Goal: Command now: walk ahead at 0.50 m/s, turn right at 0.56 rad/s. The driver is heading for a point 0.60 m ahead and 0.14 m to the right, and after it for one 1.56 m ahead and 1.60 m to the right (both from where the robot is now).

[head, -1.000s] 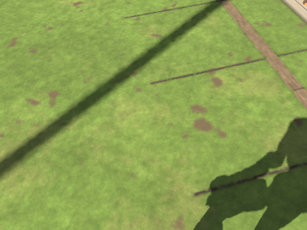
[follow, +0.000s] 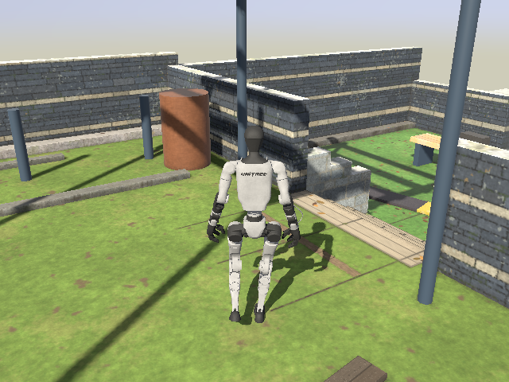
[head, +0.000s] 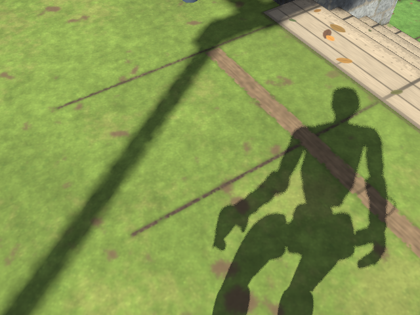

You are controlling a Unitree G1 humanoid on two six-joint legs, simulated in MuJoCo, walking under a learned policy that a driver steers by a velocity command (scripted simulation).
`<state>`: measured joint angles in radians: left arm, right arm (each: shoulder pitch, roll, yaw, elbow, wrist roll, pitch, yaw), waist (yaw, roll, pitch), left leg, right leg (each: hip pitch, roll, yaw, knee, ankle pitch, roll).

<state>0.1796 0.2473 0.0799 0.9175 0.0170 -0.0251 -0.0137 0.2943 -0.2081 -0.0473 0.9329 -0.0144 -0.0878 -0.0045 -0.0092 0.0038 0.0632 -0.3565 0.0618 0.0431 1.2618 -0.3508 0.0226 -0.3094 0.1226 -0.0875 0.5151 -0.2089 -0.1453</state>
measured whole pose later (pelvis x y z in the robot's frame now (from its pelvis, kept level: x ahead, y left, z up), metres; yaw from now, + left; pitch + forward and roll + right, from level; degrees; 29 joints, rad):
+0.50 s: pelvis +0.28 +0.04 +0.00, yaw -18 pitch +1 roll +0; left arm 0.37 0.30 0.08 0.86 0.01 -0.04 0.00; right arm 0.10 -0.26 -0.03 0.73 -0.04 -0.07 0.00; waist 0.07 -0.02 0.05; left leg -0.41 0.00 0.04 0.57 -0.18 0.03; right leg -0.25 0.11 0.10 1.08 -0.44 -0.09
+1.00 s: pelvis +0.49 -0.08 -0.01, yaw -35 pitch +2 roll +1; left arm 0.08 0.26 0.05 0.69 0.03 -0.02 -0.03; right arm 0.32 -0.26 -0.05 0.82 0.00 -0.03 -0.01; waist -0.05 0.00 0.09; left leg -0.28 0.08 0.11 1.15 -0.52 -0.04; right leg -0.48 0.07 -0.06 0.61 -0.16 -0.12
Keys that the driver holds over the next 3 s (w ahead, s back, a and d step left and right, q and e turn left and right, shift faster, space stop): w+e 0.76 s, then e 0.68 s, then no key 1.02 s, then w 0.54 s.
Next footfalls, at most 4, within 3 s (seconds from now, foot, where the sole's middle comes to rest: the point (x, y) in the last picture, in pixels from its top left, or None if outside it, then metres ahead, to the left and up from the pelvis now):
0.40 left None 0.43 0.10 -0.76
0.94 right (281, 281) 0.57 -0.20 -0.76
1.56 left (239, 246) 0.69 -0.08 -0.76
1.92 right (271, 306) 0.49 -0.16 -0.76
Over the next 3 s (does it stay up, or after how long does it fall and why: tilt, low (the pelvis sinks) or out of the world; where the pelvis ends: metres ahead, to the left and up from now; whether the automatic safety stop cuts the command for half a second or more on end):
stays up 0.69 -0.19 0.02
